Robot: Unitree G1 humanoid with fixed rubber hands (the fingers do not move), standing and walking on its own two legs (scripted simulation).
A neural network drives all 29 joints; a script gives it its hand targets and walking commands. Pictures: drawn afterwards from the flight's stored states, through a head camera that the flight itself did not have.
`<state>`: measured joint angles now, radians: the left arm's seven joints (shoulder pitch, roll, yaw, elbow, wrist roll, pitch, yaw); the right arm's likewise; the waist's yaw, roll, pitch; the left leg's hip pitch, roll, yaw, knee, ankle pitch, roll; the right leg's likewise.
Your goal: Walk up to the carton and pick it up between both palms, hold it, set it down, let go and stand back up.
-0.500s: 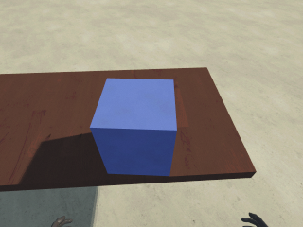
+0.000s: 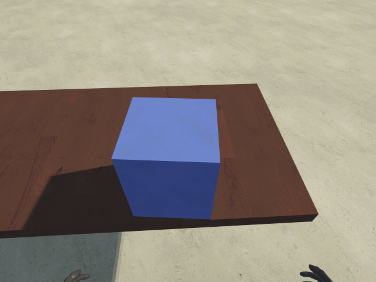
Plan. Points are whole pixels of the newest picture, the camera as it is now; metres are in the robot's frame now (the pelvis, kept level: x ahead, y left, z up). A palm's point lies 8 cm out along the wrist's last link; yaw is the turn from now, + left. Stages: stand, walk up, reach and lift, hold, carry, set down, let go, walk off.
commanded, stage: stand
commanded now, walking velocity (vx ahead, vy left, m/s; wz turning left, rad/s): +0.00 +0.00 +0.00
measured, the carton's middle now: (172, 160) +0.42 +0.03 +0.00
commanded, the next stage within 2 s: none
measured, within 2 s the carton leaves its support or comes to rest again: neither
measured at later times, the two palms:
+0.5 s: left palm out of the picture +0.12 +0.27 -0.09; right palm out of the picture +0.09 -0.29 -0.10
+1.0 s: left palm out of the picture +0.12 +0.27 -0.09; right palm out of the picture +0.09 -0.29 -0.10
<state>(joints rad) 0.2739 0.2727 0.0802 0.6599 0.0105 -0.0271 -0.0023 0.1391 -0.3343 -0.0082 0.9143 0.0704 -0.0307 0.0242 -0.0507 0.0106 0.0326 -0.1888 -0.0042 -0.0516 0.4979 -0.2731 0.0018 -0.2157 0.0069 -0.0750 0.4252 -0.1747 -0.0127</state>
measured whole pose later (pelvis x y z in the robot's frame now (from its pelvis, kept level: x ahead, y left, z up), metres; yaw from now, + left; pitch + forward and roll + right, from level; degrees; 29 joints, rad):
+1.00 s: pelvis +0.00 +0.00 +0.00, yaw +0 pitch -2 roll -1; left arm 0.27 0.27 0.08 0.70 0.01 -0.03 0.00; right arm 0.14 -0.33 -0.01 0.95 0.07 -0.03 0.02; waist -0.05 0.01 0.03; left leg -0.19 0.00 -0.05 0.50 -0.27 0.00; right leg -0.22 0.01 -0.08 0.43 -0.17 -0.01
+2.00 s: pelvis +0.00 +0.00 +0.00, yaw +0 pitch -2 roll -1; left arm 0.26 0.27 0.08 0.72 0.01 -0.03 0.00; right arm 0.14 -0.33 -0.01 0.96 0.07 -0.03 0.02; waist -0.05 0.00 0.03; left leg -0.19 0.00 -0.05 0.50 -0.27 0.00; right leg -0.22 0.01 -0.08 0.43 -0.17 -0.01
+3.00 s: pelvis +0.00 +0.00 +0.00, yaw +0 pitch -2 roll -1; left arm 0.25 0.28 0.08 0.74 0.01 -0.02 0.00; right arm 0.14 -0.34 -0.01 0.97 0.07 -0.03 0.02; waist -0.05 0.00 0.03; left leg -0.19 0.00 -0.05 0.50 -0.27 0.00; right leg -0.22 0.01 -0.08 0.43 -0.17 -0.01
